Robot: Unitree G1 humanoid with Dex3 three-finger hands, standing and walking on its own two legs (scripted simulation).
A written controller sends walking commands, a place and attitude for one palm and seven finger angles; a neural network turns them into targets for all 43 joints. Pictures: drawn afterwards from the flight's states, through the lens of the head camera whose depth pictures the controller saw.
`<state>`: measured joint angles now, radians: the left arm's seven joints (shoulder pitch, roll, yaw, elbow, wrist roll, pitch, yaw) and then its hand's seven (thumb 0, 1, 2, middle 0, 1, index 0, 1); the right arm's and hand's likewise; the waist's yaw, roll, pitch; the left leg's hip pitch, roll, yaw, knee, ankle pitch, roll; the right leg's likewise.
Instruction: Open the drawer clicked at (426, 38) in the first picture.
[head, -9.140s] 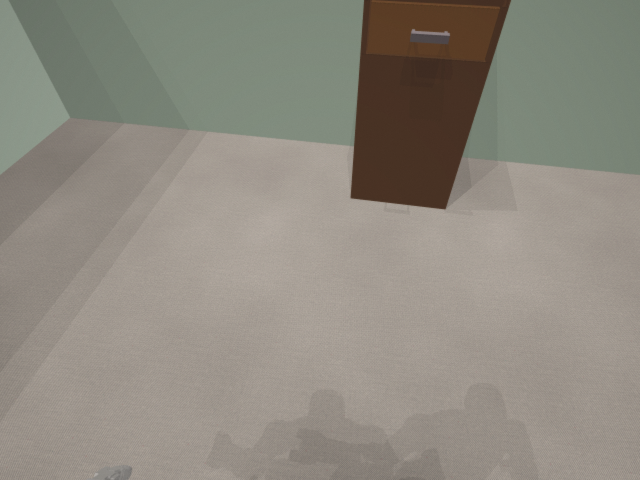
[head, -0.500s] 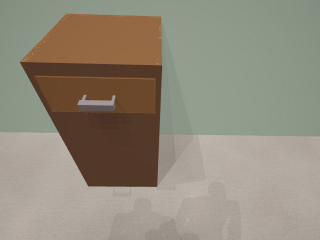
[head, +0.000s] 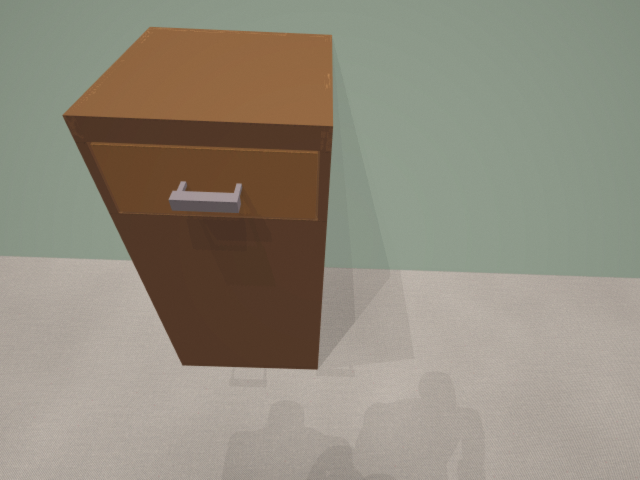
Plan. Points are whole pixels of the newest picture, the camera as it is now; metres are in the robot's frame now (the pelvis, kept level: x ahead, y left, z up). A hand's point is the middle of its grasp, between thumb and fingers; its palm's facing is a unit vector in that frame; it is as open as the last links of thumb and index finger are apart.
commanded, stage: shuffle to correct the standing spot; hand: left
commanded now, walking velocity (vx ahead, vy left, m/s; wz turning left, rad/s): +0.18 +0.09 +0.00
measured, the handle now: (208, 194) +0.59 +0.26 +0.01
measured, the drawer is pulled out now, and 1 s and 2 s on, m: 0.00 0.00 0.00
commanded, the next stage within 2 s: come to a stop and stand still in 0.26 s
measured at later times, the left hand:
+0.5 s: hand out of the picture +0.05 +0.21 -0.18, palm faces +0.15 -0.97 -0.17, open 7.3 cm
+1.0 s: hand out of the picture +0.11 +0.20 -0.16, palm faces +0.10 -0.97 -0.23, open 7.3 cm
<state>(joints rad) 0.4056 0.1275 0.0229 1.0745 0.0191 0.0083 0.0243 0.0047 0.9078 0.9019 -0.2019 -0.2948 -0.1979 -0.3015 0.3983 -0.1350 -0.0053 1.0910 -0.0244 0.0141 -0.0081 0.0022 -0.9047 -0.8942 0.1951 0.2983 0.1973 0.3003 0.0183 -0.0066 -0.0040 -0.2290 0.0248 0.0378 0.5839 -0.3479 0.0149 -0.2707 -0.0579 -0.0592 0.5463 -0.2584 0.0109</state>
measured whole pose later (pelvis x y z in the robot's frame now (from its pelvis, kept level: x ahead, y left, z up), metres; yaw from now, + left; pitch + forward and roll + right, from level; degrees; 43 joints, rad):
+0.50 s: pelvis +0.08 +0.05 -0.01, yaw +3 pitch -1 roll -1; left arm 0.38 0.13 0.05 1.04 0.03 -0.02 0.03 0.01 0.92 0.90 -0.20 -0.29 -0.20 -0.30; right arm 0.33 -0.16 -0.03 1.03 -0.03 -0.03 0.00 0.02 -0.93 -0.89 0.20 0.30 0.20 0.30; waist 0.02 0.00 0.01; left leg -0.36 0.07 0.06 0.61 -0.23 0.00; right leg -0.21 -0.09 -0.13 0.59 -0.35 0.02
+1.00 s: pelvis +0.07 +0.02 +0.00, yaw +2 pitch +0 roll +1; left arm 0.27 0.15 0.03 0.97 0.02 0.01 0.04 0.01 0.93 0.90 -0.20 -0.29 -0.20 -0.30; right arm 0.22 -0.16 -0.05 1.03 -0.01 0.03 -0.03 0.00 -0.93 -0.89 0.20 0.30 0.20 0.30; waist 0.01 0.01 0.01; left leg -0.30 0.02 0.05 0.71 -0.41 -0.01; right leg -0.27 0.02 -0.12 0.55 -0.28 -0.09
